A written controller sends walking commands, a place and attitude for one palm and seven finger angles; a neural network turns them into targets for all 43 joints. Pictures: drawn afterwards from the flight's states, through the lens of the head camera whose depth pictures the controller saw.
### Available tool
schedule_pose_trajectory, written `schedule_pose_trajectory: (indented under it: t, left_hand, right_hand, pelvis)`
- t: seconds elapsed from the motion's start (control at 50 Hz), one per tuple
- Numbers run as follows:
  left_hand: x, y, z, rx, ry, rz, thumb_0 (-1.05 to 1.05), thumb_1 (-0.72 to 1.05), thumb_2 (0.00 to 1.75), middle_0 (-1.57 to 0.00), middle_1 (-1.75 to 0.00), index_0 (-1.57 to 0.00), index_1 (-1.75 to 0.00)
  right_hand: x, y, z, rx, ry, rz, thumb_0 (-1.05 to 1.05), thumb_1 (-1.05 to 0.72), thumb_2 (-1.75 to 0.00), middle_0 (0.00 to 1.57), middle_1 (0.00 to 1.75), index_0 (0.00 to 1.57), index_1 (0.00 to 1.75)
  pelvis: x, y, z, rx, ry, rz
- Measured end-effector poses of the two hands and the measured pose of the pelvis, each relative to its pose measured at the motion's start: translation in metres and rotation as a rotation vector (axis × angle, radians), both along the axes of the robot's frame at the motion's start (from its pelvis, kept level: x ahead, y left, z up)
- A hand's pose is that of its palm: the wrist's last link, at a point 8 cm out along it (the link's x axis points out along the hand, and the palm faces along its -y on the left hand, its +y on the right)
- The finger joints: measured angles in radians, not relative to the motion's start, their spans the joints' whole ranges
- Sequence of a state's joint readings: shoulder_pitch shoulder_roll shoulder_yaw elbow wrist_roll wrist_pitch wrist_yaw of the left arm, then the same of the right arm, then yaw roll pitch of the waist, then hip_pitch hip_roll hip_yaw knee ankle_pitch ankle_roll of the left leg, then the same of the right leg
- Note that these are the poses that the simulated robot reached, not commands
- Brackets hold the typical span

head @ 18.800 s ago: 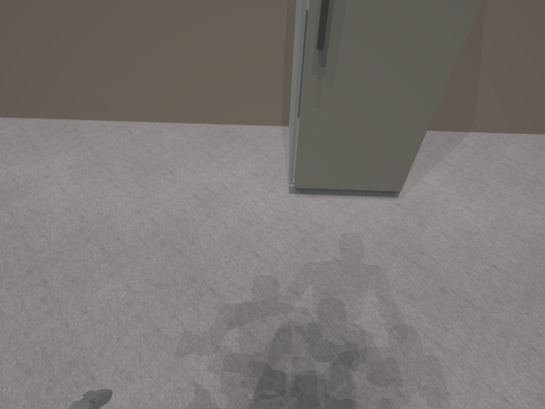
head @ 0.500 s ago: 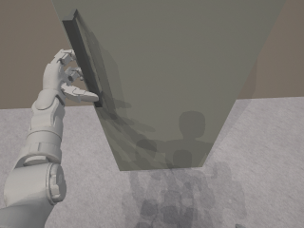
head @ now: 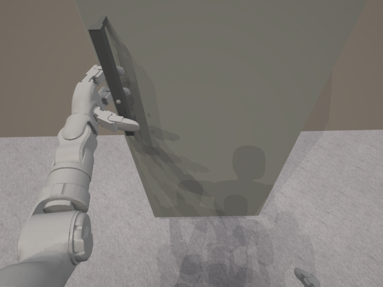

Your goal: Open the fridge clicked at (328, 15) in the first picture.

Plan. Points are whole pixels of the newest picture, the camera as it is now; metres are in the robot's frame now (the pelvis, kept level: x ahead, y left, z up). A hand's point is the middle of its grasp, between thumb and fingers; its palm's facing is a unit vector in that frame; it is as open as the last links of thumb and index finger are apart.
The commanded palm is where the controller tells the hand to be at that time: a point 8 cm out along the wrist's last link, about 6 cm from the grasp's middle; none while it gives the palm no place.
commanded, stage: slide the fingers in behind the handle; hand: left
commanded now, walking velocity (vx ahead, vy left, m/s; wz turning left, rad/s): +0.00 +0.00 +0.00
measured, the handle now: (118, 84) +0.50 +0.17 +0.16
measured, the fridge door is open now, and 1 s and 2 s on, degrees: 0 0 0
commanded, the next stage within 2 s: grip the handle and tug to test in 1.02 s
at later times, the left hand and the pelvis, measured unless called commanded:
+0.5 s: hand (125, 100) +0.45 +0.15 +0.16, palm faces +0.04 -1.00 -0.02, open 14.2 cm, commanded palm +0.42 +0.19 +0.15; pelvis +0.00 +0.00 +0.00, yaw +0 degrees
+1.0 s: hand (127, 101) +0.45 +0.15 +0.16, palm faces +0.03 -1.00 -0.01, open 14.1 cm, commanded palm +0.42 +0.19 +0.15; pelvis +0.00 +0.00 +0.00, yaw +0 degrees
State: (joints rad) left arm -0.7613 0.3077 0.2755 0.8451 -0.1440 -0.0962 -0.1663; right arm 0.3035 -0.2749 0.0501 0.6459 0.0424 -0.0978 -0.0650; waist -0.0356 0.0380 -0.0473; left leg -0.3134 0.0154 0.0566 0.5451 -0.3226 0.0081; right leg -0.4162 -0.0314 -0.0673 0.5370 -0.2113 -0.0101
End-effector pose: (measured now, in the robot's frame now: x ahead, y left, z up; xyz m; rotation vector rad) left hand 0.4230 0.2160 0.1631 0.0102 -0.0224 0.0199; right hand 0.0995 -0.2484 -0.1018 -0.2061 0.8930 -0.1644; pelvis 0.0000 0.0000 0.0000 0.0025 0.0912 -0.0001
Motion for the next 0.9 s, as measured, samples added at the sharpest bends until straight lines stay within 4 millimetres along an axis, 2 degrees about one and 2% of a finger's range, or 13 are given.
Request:
schedule_pose_trajectory:
  t: [0.14,0.4,0.58,0.9]
  left_hand:
    - [0.000,-0.006,-0.005,0.008,0.019,0.012,-0.01,-0.50,0.30,-0.30,-1.20,-0.30,-1.20]
    - [0.002,-0.015,0.002,0.002,0.001,0.019,-0.01,-0.50,0.30,-0.30,-1.20,-0.28,-1.20]
    - [0.001,-0.016,0.001,0.010,-0.003,0.025,-0.01,-0.50,0.30,-0.29,-1.20,-0.25,-1.20]
    - [0.004,-0.015,-0.001,0.008,0.006,0.017,-0.01,-0.50,0.30,-0.30,-1.20,-0.27,-1.20]
  right_hand:
    - [-0.008,0.000,-0.004,0.009,0.021,-0.011,0.01,-0.90,-0.90,0.20,0.30,0.20,0.30]
    - [-0.021,-0.005,-0.006,0.005,0.048,-0.024,0.01,-0.90,-0.90,0.20,0.30,0.20,0.30]
    - [-0.017,-0.005,-0.004,0.004,0.038,-0.020,0.01,-0.90,-0.90,0.20,0.30,0.20,0.30]
    - [-0.005,0.007,-0.004,0.010,0.031,0.015,0.01,-0.90,-0.90,0.20,0.30,0.20,0.30]
  pelvis:
    - [-0.002,-0.002,0.000,0.002,-0.005,-0.004]
    - [-0.003,-0.003,0.001,0.003,-0.004,-0.005]
    - [-0.003,-0.003,0.001,0.002,-0.006,-0.004]
    - [-0.001,0.002,0.001,0.001,-0.001,0.007]
